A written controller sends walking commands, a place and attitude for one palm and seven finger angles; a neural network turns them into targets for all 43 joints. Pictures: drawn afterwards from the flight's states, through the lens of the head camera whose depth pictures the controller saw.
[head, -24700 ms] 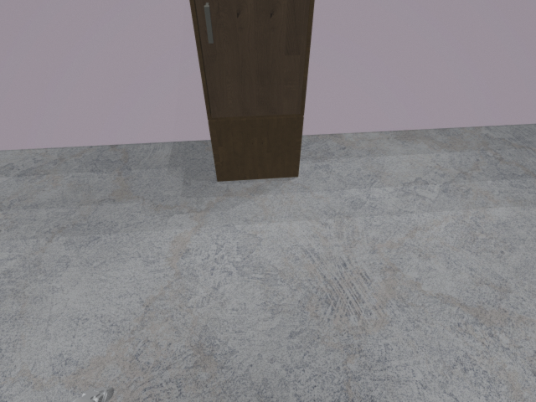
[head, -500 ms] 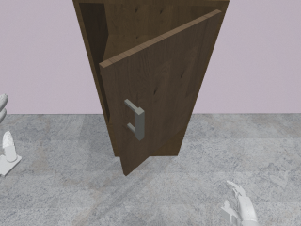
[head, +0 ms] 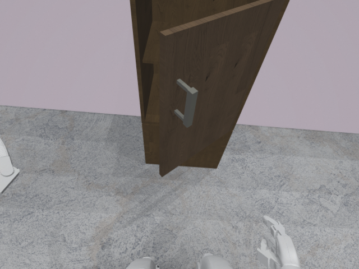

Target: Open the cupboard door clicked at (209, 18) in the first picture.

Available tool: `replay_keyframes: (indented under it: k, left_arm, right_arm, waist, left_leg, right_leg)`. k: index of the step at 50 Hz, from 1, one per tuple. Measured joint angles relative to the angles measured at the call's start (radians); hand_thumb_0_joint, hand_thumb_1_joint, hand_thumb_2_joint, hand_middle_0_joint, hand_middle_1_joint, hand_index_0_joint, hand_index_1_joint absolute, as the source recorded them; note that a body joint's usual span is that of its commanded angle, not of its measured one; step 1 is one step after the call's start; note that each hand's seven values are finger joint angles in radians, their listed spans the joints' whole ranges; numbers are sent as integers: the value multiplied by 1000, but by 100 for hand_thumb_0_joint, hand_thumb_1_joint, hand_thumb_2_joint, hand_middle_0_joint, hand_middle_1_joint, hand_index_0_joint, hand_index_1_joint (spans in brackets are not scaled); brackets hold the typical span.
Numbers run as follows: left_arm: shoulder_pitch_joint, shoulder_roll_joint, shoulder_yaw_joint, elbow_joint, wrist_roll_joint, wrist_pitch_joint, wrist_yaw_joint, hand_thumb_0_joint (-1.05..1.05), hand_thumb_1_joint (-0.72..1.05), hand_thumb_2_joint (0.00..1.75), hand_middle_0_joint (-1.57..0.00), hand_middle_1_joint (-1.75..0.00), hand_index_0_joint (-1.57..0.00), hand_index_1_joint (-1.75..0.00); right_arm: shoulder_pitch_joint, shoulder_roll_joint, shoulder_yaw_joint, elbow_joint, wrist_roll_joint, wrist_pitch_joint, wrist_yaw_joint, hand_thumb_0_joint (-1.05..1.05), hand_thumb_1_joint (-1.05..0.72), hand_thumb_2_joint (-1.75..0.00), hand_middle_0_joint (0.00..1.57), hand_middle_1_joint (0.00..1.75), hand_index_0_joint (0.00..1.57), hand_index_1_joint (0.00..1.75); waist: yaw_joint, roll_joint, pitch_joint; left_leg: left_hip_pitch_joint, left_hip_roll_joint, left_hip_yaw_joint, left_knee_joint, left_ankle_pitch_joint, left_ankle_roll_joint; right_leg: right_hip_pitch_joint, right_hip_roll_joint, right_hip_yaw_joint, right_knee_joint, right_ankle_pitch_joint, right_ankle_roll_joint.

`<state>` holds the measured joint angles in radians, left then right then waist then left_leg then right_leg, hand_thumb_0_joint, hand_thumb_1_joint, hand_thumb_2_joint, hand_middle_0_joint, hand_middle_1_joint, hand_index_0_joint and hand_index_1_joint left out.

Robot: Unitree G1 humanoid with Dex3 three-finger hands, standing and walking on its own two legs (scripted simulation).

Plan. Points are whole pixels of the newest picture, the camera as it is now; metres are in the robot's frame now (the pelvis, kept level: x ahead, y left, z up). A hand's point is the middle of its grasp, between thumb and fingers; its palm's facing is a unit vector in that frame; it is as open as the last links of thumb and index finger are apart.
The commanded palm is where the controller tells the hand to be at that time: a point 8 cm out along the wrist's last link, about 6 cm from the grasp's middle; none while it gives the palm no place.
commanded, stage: step back with the hand held close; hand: left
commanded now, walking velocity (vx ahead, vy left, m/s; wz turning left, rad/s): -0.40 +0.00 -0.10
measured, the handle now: (184, 104) +0.49 +0.03 +0.08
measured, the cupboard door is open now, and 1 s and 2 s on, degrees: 41 41 41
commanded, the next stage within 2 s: stop stepping back and stand still in 0.06 s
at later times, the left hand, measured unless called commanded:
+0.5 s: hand out of the picture +0.10 +0.23 +0.17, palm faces +0.39 -0.80 -0.46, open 7.4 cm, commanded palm +0.05 +0.26 +0.19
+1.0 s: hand out of the picture +0.06 +0.21 +0.16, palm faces +0.41 -0.78 -0.47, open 7.4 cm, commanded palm -0.01 +0.25 +0.19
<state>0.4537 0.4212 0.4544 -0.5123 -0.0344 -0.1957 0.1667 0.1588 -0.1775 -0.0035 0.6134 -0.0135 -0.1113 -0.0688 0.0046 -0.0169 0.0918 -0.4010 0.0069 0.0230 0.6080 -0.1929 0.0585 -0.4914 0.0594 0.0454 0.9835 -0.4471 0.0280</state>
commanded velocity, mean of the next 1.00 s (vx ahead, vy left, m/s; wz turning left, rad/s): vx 0.11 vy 0.06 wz -0.01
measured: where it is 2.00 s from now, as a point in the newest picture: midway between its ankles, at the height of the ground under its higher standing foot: outside the picture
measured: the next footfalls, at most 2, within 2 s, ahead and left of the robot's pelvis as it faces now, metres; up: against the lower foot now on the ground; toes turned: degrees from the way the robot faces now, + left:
right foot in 0.28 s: -0.13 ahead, -0.12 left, +0.00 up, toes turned +1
left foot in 0.48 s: -0.05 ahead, +0.07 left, +0.00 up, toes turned -1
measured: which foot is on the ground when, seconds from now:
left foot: down 0.00-0.28, up 0.30-0.46, down 0.48-0.72, up 0.74-1.00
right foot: up 0.00-0.26, down 0.28-1.00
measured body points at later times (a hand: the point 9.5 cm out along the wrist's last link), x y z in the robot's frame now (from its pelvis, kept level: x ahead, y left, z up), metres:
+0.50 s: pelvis -0.11 -0.03 +0.00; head -0.13 -0.02 +0.45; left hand +0.07 +0.27 +0.20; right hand -0.01 -0.30 -0.09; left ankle -0.10 +0.07 -0.73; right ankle -0.23 -0.12 -0.73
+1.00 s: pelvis -0.16 -0.05 +0.02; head -0.16 -0.07 +0.47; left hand +0.03 +0.25 +0.19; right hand -0.04 -0.31 -0.09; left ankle -0.14 +0.10 -0.68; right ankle -0.16 -0.12 -0.73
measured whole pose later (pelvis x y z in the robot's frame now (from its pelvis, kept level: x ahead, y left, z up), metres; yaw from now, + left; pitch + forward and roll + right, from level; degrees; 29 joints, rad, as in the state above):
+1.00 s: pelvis -0.16 -0.05 +0.02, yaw -3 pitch +0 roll +3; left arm 0.48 0.33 0.37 -0.29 -0.01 -0.23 0.15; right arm 0.25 -0.26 -0.02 0.69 0.00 -0.12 -0.07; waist 0.01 0.01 0.00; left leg -0.40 0.03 0.05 0.78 -0.27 0.02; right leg -0.22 -0.03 -0.08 0.43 -0.22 -0.05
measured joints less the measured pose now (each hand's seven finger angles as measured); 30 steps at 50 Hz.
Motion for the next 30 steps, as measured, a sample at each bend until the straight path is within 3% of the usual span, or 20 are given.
replay_keyframes:
  k: [3, 7, 12, 14, 17, 19, 21, 24, 25, 27, 30]
  left_arm:
    - [35, 4, 10, -50, -12, 5, 3, 1, 89, 90, -21, -30, -21, -30]
    - [85, 1, -17, -115, -25, 15, -3, 1, 89, 90, -21, -30, -21, -30]
    - [99, 39, -19, -103, -43, 23, -11, 1, 89, 90, -21, -30, -21, -30]
    - [127, 78, 15, -102, -49, 18, -15, 1, 89, 90, -21, -30, -21, -30]
    - [168, 58, -6, -83, -49, 10, -30, 1, 89, 89, -21, -30, -21, -30]
    - [208, 56, -9, -73, -43, 6, -33, 1, 88, 89, -22, -30, -21, -30]
    - [219, 48, -3, -48, -34, 2, -29, 1, 88, 89, -22, -30, -22, -30]
    - [158, 17, -14, 24, -22, 2, -18, 1, 88, 89, -22, -30, -22, -30]
    - [125, 4, -22, 49, -20, 5, -13, 1, 88, 89, -22, -30, -21, -30]
    - [49, -26, -36, 107, -16, 17, -4, 1, 89, 90, -21, -30, -21, -30]
    - [3, -44, -50, 139, -7, 39, 2, 1, 89, 90, -21, -30, -21, -30]
  right_arm:
    - [0, 22, 6, -2, 3, -21, 23, 2, -90, -90, 20, 30, 21, 30]
    - [-2, 33, 17, 2, 3, -29, 39, 2, -90, -90, 21, 30, 21, 30]
    - [-8, 30, 24, -15, 0, -23, 37, 1, -90, -90, 21, 30, 21, 30]
    - [-12, 29, 27, -35, 5, -13, 38, 1, -90, -90, 21, 30, 21, 30]
    - [-5, -14, 23, 9, 8, 18, 34, 1, -90, -90, 21, 30, 21, 30]
    - [44, -27, 20, 36, 20, 28, 30, 2, -90, -90, 21, 30, 21, 30]
    - [92, -37, 19, 52, 26, 30, 18, 2, -90, -90, 20, 30, 21, 30]
    - [141, -68, 9, 66, 26, 18, -1, 2, -90, -90, 20, 30, 21, 30]
    - [146, -79, 2, 69, 25, 12, -7, 2, -90, -90, 20, 30, 21, 30]
    - [127, -83, -9, 79, 28, 11, -14, 2, -91, -90, 20, 30, 20, 30]
    - [94, -68, -9, 68, 13, -10, -11, 2, -91, -90, 20, 30, 20, 30]
  waist:
    - [4, 6, -13]
    - [3, 9, -48]
    - [-19, 14, -77]
    - [-21, -24, -81]
    - [-7, 20, -75]
    - [3, 5, -113]
    - [7, -13, -149]
    - [1, -8, -180]
    - [-6, -3, -183]
    - [-14, -17, -162]
    - [-37, -17, -128]
  left_leg:
    - [-8, 33, 9, -69, 60, -6]
    - [-33, 64, 27, -155, 138, -16]
    - [-85, 67, 28, -261, 247, -38]
    - [-139, 38, 53, -222, 198, -58]
    - [-202, 24, -7, 70, -25, -79]
    - [-182, -5, 1, 200, -66, -78]
    - [-110, -15, 29, 189, -69, -67]
    - [40, -17, 56, 25, -51, -36]
    - [77, -23, 52, -33, -103, -24]
    - [80, -43, 58, -28, -112, -10]
    - [87, -40, 63, -26, -67, -9]
  right_leg:
    - [35, 12, -21, 60, -21, 6]
    - [143, -3, -41, -41, -51, 8]
    - [327, -9, -87, -365, -61, -27]
    - [399, -38, -85, -547, -2, -59]
    - [382, -18, -77, -526, 34, -68]
    - [385, -33, -62, -530, 42, -62]
    - [393, -47, -54, -533, 44, -59]
    - [387, -52, -67, -489, 18, -56]
    - [371, -54, -75, -449, -2, -53]
    - [328, -77, -71, -339, -13, -31]
    - [240, -71, -52, -188, -54, -15]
